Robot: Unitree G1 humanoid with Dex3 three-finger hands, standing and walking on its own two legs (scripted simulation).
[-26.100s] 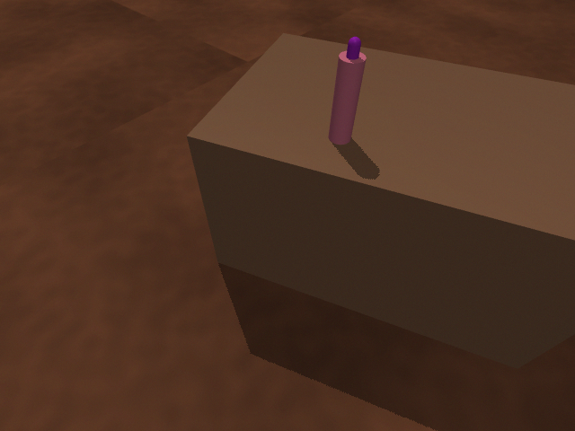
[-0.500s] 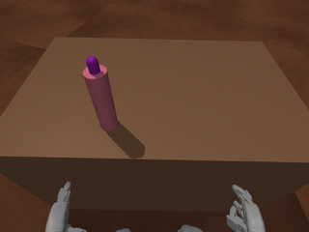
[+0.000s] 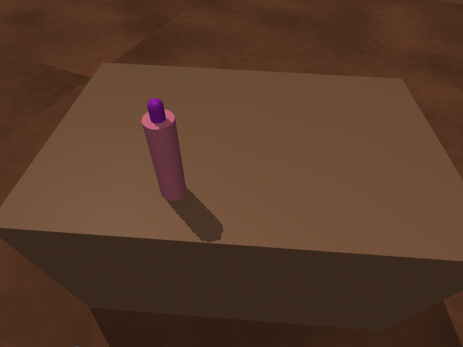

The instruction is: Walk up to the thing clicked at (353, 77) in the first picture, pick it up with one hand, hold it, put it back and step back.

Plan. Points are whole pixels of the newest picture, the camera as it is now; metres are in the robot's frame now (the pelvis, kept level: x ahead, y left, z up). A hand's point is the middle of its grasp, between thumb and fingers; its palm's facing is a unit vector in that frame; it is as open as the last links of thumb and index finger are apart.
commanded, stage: stand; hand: left
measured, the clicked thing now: (165, 152) +0.48 +0.16 +0.03
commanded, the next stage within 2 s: none
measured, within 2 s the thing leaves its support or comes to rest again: neither
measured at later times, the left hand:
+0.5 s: hand out of the picture +0.05 +0.25 -0.13, palm faces +0.01 -0.94 -0.35, open 7.9 cm
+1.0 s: hand out of the picture +0.07 +0.25 -0.13, palm faces -0.01 -0.94 -0.33, open 7.4 cm
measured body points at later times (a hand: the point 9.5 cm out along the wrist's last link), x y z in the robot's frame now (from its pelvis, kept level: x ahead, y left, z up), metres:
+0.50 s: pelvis -0.01 +0.00 +0.03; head -0.01 -0.01 +0.48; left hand +0.05 +0.29 -0.11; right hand +0.05 -0.30 -0.12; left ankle +0.00 +0.13 -0.72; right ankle +0.02 -0.12 -0.72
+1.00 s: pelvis +0.00 +0.00 +0.03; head +0.00 +0.00 +0.48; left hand +0.07 +0.29 -0.11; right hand +0.06 -0.30 -0.11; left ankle +0.00 +0.13 -0.72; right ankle +0.02 -0.12 -0.72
